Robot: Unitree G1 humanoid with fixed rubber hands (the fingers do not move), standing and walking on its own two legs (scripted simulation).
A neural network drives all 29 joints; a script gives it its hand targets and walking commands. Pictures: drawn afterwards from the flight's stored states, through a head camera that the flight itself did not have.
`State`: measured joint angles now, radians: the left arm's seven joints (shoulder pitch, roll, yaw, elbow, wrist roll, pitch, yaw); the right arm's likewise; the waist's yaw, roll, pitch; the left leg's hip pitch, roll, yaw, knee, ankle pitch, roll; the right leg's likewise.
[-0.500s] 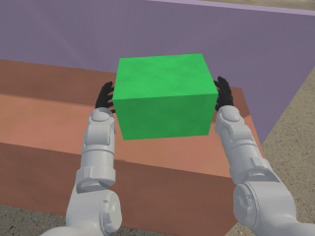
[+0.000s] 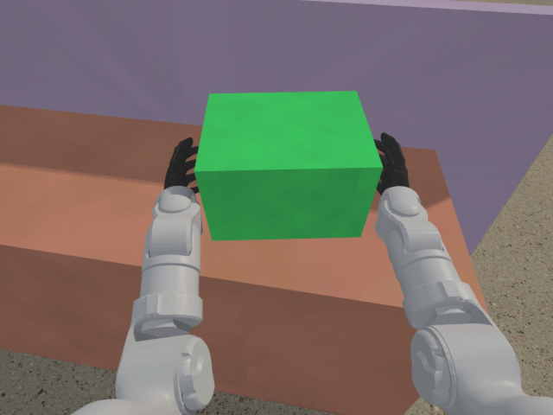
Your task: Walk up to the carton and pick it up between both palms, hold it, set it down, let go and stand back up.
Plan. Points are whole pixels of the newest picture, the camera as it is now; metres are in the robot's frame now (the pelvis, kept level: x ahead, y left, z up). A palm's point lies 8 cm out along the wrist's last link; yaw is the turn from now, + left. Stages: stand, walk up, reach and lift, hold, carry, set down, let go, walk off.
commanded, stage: hold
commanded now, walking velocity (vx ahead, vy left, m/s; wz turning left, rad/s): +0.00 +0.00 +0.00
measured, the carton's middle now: (284, 165) +0.43 +0.02 +0.17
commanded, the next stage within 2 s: none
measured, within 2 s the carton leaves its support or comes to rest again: neither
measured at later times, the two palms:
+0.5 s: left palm (194, 187) +0.38 +0.15 +0.16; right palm (403, 183) +0.39 -0.16 +0.17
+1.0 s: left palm (185, 193) +0.38 +0.17 +0.15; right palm (396, 187) +0.38 -0.15 +0.16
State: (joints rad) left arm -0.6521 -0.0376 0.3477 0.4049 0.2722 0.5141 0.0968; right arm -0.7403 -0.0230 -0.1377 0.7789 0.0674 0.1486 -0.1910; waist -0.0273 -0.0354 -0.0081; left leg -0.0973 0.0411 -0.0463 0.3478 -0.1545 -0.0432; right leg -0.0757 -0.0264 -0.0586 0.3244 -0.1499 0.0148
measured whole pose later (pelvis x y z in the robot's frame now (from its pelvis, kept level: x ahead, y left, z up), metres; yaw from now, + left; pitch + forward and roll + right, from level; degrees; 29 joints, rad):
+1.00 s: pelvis +0.00 +0.00 +0.00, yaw +0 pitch -4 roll -1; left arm -0.70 -0.04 0.33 0.51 0.27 0.49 0.12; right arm -0.78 -0.04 -0.20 0.86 0.03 0.16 -0.17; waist -0.03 -0.06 -0.04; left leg -0.14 0.04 -0.05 0.35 -0.15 -0.04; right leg -0.12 -0.03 -0.06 0.33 -0.14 0.01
